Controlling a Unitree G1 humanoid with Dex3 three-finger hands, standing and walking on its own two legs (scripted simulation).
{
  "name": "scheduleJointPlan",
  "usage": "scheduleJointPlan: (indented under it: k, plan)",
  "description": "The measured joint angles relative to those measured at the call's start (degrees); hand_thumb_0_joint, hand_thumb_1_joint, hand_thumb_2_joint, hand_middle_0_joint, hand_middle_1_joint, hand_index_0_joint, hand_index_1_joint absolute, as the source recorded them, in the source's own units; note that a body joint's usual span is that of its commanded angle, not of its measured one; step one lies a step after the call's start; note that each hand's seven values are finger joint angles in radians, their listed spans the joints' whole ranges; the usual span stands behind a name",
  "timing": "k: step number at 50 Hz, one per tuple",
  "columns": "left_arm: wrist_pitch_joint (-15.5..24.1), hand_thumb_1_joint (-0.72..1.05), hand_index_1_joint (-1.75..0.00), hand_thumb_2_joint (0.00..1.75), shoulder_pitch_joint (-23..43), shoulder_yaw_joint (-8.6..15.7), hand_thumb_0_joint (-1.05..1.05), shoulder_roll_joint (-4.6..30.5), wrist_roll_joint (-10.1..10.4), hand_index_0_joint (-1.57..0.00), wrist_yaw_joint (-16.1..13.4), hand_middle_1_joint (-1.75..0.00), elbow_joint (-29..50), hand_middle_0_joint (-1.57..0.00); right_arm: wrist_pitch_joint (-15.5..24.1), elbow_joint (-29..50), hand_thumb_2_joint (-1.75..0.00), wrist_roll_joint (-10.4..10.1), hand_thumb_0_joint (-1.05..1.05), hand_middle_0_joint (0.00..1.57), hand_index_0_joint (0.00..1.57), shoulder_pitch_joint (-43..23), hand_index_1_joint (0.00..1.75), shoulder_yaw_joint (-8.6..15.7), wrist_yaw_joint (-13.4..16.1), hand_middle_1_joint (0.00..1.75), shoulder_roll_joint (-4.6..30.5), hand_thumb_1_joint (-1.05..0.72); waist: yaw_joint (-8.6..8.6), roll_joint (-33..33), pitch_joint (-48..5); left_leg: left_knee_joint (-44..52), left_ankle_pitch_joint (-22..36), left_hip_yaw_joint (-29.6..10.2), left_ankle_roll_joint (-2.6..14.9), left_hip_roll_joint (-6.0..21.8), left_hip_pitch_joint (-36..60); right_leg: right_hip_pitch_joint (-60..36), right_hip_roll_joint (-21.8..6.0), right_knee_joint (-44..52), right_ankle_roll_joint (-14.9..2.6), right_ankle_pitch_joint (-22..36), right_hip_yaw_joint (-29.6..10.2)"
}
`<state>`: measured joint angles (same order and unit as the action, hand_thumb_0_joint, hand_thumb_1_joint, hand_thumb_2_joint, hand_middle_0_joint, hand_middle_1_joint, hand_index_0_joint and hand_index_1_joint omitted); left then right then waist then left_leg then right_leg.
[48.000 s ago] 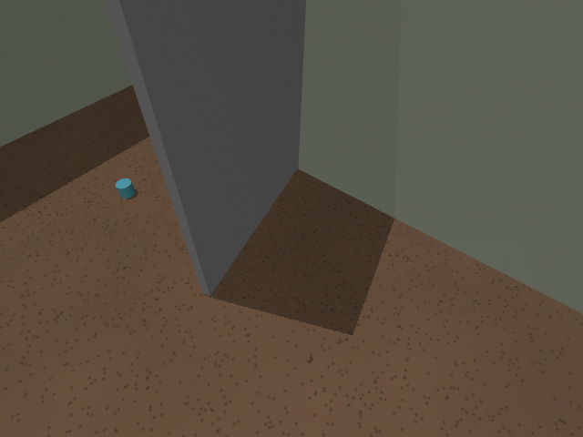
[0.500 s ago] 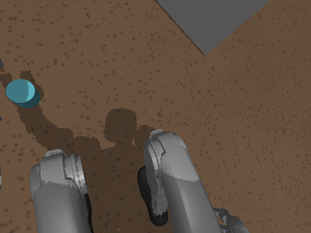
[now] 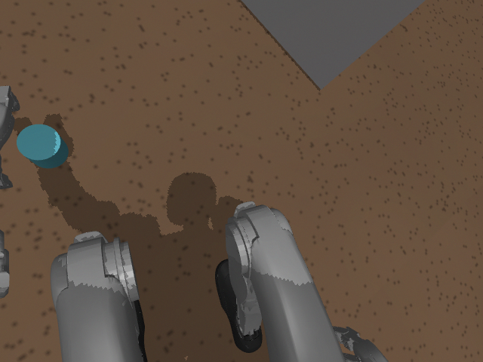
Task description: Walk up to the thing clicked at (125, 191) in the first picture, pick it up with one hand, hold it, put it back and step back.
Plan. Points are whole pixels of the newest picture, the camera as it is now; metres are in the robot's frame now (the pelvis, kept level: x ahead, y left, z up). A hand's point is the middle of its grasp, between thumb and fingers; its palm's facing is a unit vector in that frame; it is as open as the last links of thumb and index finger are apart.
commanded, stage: approach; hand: left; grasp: from above
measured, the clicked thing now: (44, 147) +0.51 +0.27 -0.30
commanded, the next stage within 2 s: close in in 0.46 s
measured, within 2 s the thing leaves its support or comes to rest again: neither
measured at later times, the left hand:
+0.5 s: hand (22, 129) +0.51 +0.27 -0.19, palm faces -0.45 -0.07 -0.89, open 13.9 cm
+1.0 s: hand (27, 142) +0.49 +0.27 -0.21, palm faces -0.44 -0.07 -0.89, open 13.4 cm
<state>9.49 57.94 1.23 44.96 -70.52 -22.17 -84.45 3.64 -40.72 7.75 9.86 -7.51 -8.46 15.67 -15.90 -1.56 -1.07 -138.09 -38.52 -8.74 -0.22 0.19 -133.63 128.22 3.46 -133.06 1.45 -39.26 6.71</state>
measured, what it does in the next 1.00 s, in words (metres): stands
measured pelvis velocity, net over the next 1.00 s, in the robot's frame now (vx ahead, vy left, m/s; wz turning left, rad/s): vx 0.00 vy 0.00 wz -0.04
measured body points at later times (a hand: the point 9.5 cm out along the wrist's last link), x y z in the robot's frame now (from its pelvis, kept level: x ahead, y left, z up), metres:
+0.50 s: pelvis +0.00 +0.00 +0.00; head +0.27 +0.06 +0.35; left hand +0.53 +0.27 -0.14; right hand +0.00 -0.25 -0.09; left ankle +0.08 +0.13 -0.30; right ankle +0.10 -0.12 -0.30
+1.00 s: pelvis +0.00 +0.00 -0.01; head +0.26 +0.09 +0.34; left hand +0.51 +0.27 -0.16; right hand +0.04 -0.26 -0.08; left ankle +0.08 +0.13 -0.30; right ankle +0.10 -0.12 -0.30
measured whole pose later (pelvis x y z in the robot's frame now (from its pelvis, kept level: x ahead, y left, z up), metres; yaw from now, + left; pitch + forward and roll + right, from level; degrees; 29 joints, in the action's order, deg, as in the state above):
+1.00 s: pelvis +0.00 +0.00 -0.01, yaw -2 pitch +32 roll -11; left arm 7.6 64.7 1.3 47.8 -73.1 -27.4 -93.6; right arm 6.0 -37.2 9.8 9.0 -11.4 -9.0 17.3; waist -20.7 -4.1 2.8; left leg -140.8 -39.0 -10.5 -0.1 0.5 -134.8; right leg 129.0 4.2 -134.3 1.9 -38.8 8.2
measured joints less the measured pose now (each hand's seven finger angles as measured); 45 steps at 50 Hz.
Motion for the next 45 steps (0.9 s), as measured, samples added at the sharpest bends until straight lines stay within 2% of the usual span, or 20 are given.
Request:
scheduleJointPlan:
  k: [3,7,13,17,22,27,31,34,37,40,45]
  plan:
    - [-0.23,-0.47,-1.01,0.96,1.78,-1.47,0.0,-0.97,-0.23,-0.15,-0.72,-1.0,-1.27,-0.15,0.32,-0.33,-0.9,0.17,0.01,0.2,0.2,0.01,0.3,-0.19,0.16,0.3,-0.08,-0.91,-0.36,-0.24,-0.33,0.08,0.09,0.07,-0.1,0.05,-0.13,0.26,0.03,-0.01,-0.09,0.14,-0.06]
    - [-1.25,-0.47,-1.03,0.97,5.83,-2.59,0.0,-1.57,-1.13,-0.15,-2.17,-1.03,-4.82,-0.14,1.01,-0.31,-0.89,0.71,0.01,0.2,0.2,-0.27,0.3,-0.86,0.32,0.3,-0.03,-0.91,-1.96,-0.53,-0.15,-0.11,0.2,-0.12,-0.22,0.14,-0.39,0.65,0.15,-0.14,-0.18,0.42,0.09]
    - [-4.1,-0.49,-1.05,0.98,10.57,-0.72,0.0,-0.48,-2.36,-0.13,-4.48,-1.05,-9.03,-0.12,1.31,1.19,-0.89,1.0,0.0,0.2,0.2,0.31,0.3,-2.44,0.49,0.3,0.78,-0.91,-5.06,-0.03,0.6,-0.86,0.05,-0.67,-0.25,0.61,-1.36,1.86,0.7,-0.43,-0.14,0.93,0.53]
    - [-6.48,-0.5,-1.05,0.99,10.44,0.77,0.0,0.34,-1.37,-0.12,-4.27,-1.05,-8.63,-0.12,0.78,2.1,-0.89,0.46,0.01,0.2,0.2,1.2,0.3,-3.34,0.41,0.3,1.23,-0.91,-5.98,0.57,1.5,-1.17,-0.46,-0.69,-0.05,1.15,-1.27,2.09,1.21,-0.52,0.09,0.95,0.49]
    - [-8.05,-0.5,-1.05,0.99,7.1,1.91,0.0,1.06,1.68,-0.12,-1.53,-1.04,-5.5,-0.11,-0.12,2.65,-0.89,-0.45,0.01,0.2,0.2,2.01,0.3,-3.92,0.15,0.3,1.12,-0.91,-5.46,1.04,2.74,-1.17,-0.93,-0.5,0.22,1.56,-0.68,1.7,1.55,-0.39,0.34,0.81,0.29]
    - [-6.66,-0.51,-1.05,0.98,2.62,2.51,0.0,1.44,3.34,-0.12,2.52,-1.05,0.22,-0.11,-0.67,3.03,-0.89,-0.65,0.01,0.21,0.2,2.53,0.3,-3.29,0.02,0.3,0.61,-0.91,-3.48,0.9,3.72,-1.11,-0.71,-0.61,0.09,1.07,-0.44,1.03,1.12,-0.36,0.18,0.56,0.43]
    - [-4.69,-0.51,-1.06,1.0,0.97,0.3,0.0,0.86,3.37,-0.12,4.45,-1.06,4.15,-0.11,-0.92,2.66,-0.89,-0.44,0.01,0.21,0.2,2.71,0.3,-2.06,-0.07,0.3,0.44,-0.92,-1.44,0.34,3.25,-1.09,-0.38,-0.72,-0.13,0.34,-0.6,0.69,0.48,-0.52,0.01,0.21,0.58]
    - [-3.21,-0.51,-1.07,1.01,1.41,-1.37,0.0,0.25,2.87,-0.11,4.15,-1.07,3.85,-0.11,-0.99,2.16,-0.89,-0.31,0.01,0.21,0.2,1.96,0.3,-1.61,-0.03,0.3,0.65,-0.91,-0.7,-0.09,2.53,-1.08,-0.25,-0.91,-0.16,-0.1,-0.69,0.37,0.13,-0.46,-0.04,-0.03,0.8]
    - [-2.05,-0.51,-1.08,1.04,2.38,-2.35,0.0,0.06,1.57,-0.11,3.14,-1.08,1.9,-0.1,-0.7,2.28,-0.89,-0.1,0.01,0.21,0.2,0.95,0.3,-1.45,0.04,0.3,1.0,-0.91,-0.85,-0.58,2.07,-1.19,-0.22,-1.16,-0.14,-0.29,-0.68,0.09,0.02,-0.39,-0.03,-0.12,1.03]
    - [-1.34,-0.5,-1.1,1.07,3.57,-2.39,0.0,0.11,0.11,-0.11,1.4,-1.1,-0.73,-0.11,-0.14,2.74,-0.89,0.26,0.01,0.2,0.2,0.07,0.3,-1.61,0.04,0.3,1.33,-0.91,-1.52,-1.12,1.91,-1.42,-0.25,-1.37,-0.09,-0.3,-0.68,-0.04,0.06,-0.42,0.0,-0.09,1.22]
    - [-1.15,-0.48,-1.13,1.11,5.3,-1.07,0.0,1.05,-2.22,-0.12,-2.11,-1.13,-5.19,-0.12,1.05,3.36,-0.89,1.15,0.0,0.2,0.2,-0.8,0.3,-2.37,-0.13,0.3,1.64,-0.91,-3.17,-1.8,2.32,-1.93,-0.32,-1.53,-0.03,-0.14,-0.91,0.24,0.27,-0.75,0.09,0.07,1.33]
